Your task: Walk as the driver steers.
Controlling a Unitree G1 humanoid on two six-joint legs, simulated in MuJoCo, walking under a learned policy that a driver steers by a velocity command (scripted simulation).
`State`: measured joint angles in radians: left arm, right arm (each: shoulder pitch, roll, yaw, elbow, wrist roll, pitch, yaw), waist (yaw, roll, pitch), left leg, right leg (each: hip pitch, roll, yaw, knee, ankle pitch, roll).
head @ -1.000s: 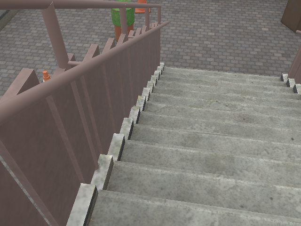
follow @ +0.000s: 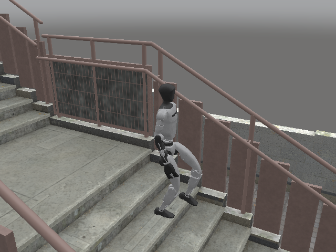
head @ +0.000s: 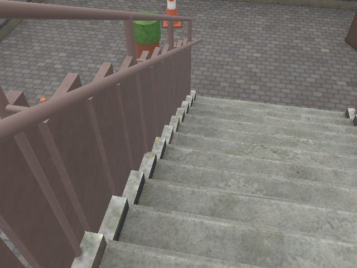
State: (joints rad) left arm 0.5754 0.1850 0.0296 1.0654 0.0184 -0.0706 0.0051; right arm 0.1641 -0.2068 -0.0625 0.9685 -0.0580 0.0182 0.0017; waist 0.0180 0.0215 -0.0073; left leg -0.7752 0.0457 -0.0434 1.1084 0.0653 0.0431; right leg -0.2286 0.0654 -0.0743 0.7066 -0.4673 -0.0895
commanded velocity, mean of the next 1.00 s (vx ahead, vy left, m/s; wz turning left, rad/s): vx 0.50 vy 0.00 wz -0.28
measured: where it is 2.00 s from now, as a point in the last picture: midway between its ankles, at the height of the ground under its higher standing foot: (228, 216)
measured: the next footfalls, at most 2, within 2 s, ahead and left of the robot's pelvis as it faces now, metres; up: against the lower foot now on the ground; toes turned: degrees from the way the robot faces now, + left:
left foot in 0.28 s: +0.31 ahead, +0.12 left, -0.16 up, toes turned +4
right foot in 0.80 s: +0.59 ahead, -0.08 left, -0.32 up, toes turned -14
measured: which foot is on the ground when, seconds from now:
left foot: up 0.00-0.26, down 0.28-0.82, up 0.84-1.00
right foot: down 0.00-0.28, up 0.30-0.78, down 0.80-1.00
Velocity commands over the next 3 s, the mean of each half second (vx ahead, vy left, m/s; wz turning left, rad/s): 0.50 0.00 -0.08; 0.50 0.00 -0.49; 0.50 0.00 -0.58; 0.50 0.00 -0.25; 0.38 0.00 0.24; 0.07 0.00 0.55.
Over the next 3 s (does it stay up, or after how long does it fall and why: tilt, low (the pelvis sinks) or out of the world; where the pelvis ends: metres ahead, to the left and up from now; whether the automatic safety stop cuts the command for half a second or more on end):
stays up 1.27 -0.44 -0.80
